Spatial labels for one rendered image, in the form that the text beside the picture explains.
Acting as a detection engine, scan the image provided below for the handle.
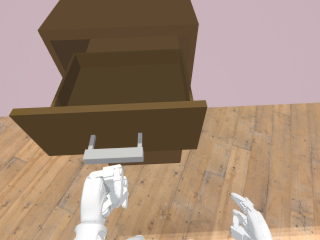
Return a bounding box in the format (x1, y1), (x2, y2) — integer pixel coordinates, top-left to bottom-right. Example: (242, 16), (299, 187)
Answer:
(83, 132), (144, 165)

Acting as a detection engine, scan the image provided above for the drawer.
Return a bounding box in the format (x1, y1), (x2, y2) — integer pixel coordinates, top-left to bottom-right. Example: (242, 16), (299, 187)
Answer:
(9, 48), (208, 156)

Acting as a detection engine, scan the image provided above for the left robot forearm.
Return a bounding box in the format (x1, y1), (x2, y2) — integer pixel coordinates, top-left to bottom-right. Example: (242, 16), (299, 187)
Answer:
(74, 222), (108, 240)

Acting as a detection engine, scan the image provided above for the robot left hand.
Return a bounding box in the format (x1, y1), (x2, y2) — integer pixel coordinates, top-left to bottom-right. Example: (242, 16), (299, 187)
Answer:
(80, 164), (129, 224)

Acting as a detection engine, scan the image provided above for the cabinet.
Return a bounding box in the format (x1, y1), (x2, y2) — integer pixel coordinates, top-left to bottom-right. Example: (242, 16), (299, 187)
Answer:
(37, 0), (199, 166)

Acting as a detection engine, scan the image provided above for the robot right hand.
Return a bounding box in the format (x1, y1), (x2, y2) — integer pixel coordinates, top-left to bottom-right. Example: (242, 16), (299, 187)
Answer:
(230, 192), (273, 240)

